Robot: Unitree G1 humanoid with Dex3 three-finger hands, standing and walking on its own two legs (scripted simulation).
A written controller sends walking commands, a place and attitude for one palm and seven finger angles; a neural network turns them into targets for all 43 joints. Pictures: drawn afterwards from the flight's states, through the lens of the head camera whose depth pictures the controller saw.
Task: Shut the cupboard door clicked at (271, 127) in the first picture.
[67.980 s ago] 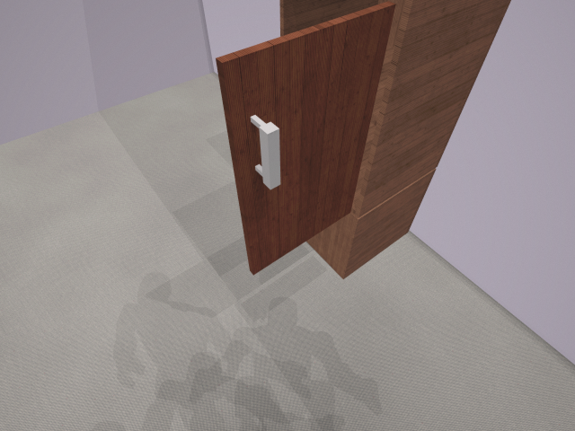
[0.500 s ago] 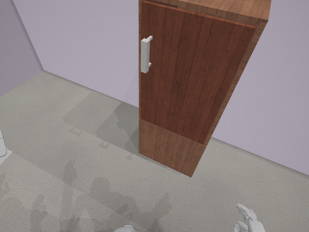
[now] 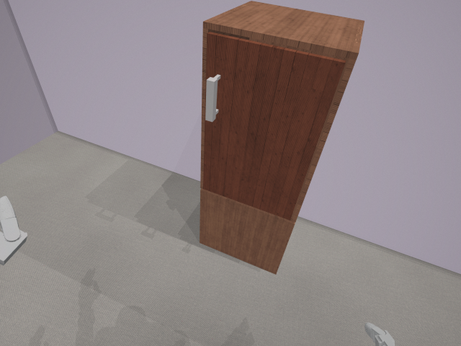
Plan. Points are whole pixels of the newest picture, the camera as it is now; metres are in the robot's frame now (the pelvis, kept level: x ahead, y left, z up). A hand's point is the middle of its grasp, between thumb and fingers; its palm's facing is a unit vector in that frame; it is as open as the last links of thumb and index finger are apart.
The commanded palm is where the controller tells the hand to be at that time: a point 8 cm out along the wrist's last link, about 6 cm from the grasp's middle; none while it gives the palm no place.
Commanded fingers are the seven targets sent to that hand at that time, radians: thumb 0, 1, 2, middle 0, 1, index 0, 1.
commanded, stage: stop stepping back and stand still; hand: left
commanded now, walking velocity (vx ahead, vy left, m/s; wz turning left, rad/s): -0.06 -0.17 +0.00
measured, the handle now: (214, 97) +0.77 +0.09 +0.09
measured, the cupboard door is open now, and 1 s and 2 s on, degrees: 0 0 0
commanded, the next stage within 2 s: let the arm hang, fingers relaxed in 0.80 s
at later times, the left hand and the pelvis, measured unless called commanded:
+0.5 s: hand out of the picture +0.17 +0.31 +0.17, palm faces +0.44 -0.83 -0.33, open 7.5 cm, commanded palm +0.10 +0.34 +0.19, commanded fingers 0.00 0.90 0.90 -0.20 -0.30 -0.20 -0.30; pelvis -0.06 +0.05 +0.01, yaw -4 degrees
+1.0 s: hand (39, 289) +0.19 +0.30 +0.05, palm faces +0.17 -0.88 -0.45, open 7.4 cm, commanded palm none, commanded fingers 0.00 0.90 0.90 -0.20 -0.30 -0.20 -0.30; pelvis -0.06 +0.06 +0.00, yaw -3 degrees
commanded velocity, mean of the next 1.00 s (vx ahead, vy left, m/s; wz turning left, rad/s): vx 0.05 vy -0.06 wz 0.00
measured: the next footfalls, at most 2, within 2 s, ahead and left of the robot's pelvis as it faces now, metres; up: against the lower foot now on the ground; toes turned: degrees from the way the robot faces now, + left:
left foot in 0.34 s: +0.08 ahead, +0.11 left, +0.00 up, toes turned -2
right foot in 0.62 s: -0.06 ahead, -0.08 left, +0.00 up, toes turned -3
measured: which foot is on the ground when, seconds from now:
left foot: down 0.00-0.20, up 0.22-0.32, down 0.34-1.00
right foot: down 0.00-0.38, up 0.40-0.60, down 0.62-1.00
